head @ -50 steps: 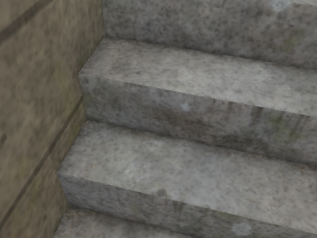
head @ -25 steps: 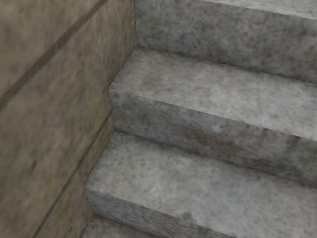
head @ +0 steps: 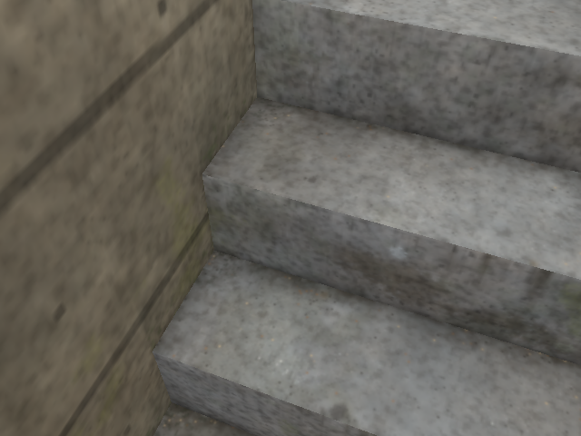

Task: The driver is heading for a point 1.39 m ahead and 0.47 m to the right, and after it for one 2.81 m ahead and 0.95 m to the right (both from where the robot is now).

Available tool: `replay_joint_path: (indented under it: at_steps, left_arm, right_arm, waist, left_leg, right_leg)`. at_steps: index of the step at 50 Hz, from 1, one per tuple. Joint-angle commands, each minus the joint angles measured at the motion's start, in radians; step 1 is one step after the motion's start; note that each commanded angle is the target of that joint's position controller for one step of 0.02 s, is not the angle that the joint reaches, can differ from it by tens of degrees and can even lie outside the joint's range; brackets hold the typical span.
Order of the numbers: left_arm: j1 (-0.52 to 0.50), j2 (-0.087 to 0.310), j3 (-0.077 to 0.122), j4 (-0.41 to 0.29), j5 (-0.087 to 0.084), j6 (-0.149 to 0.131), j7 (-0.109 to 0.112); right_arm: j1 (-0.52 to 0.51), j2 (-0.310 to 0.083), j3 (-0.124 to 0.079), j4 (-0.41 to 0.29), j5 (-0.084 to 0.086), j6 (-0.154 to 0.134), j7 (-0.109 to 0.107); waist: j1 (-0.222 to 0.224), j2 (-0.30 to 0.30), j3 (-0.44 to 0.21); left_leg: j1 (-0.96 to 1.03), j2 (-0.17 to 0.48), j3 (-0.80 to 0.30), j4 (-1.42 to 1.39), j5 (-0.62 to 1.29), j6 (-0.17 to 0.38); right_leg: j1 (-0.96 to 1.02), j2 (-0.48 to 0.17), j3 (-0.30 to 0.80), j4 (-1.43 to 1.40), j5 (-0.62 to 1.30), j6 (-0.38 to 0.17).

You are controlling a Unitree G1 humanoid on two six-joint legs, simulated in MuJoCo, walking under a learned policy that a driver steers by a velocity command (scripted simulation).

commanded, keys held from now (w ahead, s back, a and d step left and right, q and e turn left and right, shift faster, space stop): no key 1.00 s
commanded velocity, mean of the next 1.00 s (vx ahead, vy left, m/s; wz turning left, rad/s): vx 0.00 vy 0.00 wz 0.00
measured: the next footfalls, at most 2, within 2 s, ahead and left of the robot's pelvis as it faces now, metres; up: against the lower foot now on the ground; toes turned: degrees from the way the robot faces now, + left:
right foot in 1.86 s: +0.19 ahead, -0.28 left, +0.21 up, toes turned -16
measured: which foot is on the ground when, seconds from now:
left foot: down 0.00-1.00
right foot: down 0.00-1.00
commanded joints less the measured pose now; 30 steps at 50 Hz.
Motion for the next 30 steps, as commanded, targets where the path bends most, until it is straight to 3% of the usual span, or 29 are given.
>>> replay_joint_path:
  at_steps: [1,4,10,30]
  left_arm:
    - [0.073,0.080,0.012,-0.005,0.000,-0.003,0.003]
    - [0.052,0.080,0.003,-0.004,0.007,0.000,0.008]
    - [0.068,0.088,-0.004,0.016,0.002,0.002,0.009]
    - [0.073,0.103,-0.009,0.048,-0.002,-0.001,0.011]
  right_arm:
    - [0.042,-0.057,-0.008,-0.023,0.001,-0.009,-0.001]
    - [0.029,-0.065,-0.010,-0.019,0.000,-0.011,-0.010]
    - [0.035,-0.071,-0.011,-0.002,0.002,-0.013,-0.010]
    - [0.019,-0.076,-0.007,0.020,0.002,-0.015,-0.002]
  waist:
    - [0.001,0.005,0.038]
    - [0.004,0.012,0.047]
    - [0.009,0.001,0.024]
    - [0.013,0.005,0.038]
  left_leg:
    - [-0.035,0.087,-0.065,-0.086,0.125,-0.005]
    - [-0.054,0.084,-0.061,-0.087,0.157,-0.011]
    - [-0.040,0.084,-0.060,-0.089,0.172,-0.009]
    - [-0.042,0.087,-0.062,-0.104,0.138,-0.009]
  right_leg:
    - [0.021,-0.072,0.051,-0.041,0.159,-0.102]
    - [0.024,-0.067,0.056,-0.048,0.156,-0.100]
    - [0.038,-0.065,0.051,-0.050,0.164,-0.099]
    - [0.034,-0.069,0.050,-0.057,0.134,-0.098]
Velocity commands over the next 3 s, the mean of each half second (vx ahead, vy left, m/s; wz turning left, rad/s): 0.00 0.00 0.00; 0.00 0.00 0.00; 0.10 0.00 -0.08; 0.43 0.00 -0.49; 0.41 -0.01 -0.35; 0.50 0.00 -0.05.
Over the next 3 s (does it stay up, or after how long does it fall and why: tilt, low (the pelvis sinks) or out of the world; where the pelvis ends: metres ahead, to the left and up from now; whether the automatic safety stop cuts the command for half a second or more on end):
stays up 0.48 -0.14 0.40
